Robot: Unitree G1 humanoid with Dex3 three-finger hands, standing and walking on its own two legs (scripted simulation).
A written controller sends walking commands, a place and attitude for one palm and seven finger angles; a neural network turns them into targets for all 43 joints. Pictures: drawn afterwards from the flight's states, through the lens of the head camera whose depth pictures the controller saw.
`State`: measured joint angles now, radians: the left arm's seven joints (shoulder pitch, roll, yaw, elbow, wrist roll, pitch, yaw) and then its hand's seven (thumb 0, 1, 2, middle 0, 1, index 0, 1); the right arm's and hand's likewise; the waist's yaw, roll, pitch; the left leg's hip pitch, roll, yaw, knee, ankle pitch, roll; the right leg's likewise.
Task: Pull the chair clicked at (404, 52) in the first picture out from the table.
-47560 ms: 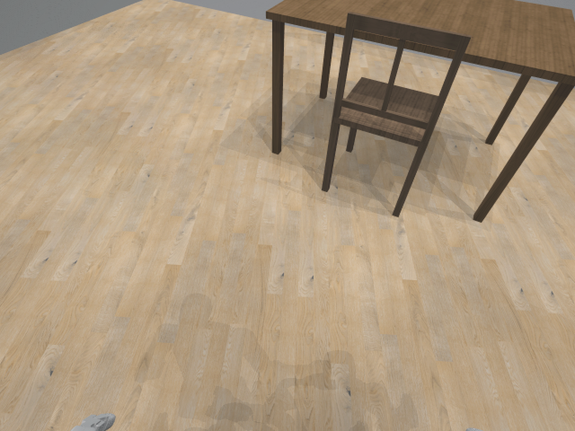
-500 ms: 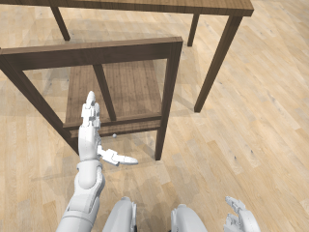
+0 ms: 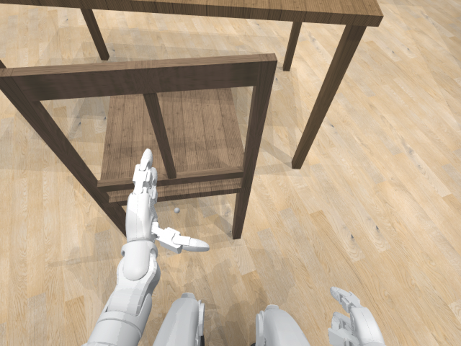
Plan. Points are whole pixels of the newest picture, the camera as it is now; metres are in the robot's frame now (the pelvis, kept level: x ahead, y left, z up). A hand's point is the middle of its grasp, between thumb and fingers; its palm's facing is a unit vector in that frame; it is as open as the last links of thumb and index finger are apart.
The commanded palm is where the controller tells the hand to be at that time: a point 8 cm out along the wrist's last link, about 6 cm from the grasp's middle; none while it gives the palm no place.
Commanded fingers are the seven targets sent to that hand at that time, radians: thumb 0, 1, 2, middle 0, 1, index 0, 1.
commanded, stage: aim the fingers beside a spindle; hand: left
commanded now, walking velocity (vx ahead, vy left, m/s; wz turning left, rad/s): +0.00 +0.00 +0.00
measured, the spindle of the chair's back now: (162, 141) +0.49 +0.16 +0.01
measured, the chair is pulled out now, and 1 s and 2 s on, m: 0.24 0.24 0.24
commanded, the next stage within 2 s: push the fingers through the gap in 1.44 s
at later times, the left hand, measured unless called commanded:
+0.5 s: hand (158, 200) +0.34 +0.13 +0.04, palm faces +0.20 -0.98 -0.02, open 17.0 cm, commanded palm +0.32 +0.17 +0.03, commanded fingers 0.00 -0.50 0.30 -0.06 -0.08 -0.06 -0.08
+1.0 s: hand (174, 210) +0.34 +0.11 +0.01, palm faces +0.08 -1.00 +0.00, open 17.0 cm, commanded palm +0.32 +0.16 +0.02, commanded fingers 0.00 -0.50 0.30 -0.06 -0.08 -0.06 -0.08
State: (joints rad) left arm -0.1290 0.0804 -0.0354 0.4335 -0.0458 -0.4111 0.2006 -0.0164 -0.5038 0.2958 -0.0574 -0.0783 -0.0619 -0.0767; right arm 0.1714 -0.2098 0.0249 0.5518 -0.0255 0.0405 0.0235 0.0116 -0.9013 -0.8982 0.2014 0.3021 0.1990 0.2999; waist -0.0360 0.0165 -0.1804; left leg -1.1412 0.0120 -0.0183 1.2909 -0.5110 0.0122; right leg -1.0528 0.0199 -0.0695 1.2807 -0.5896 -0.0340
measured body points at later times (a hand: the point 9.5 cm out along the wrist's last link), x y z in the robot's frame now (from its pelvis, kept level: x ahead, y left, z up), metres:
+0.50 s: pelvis +0.00 +0.00 +0.00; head +0.10 +0.01 +0.44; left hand +0.33 +0.19 +0.05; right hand +0.16 -0.24 -0.11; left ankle +0.05 +0.11 -0.62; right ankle +0.01 -0.10 -0.62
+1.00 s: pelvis +0.00 +0.00 +0.00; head +0.09 +0.01 +0.44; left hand +0.33 +0.17 +0.02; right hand +0.16 -0.23 -0.11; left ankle +0.05 +0.11 -0.62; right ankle +0.01 -0.10 -0.62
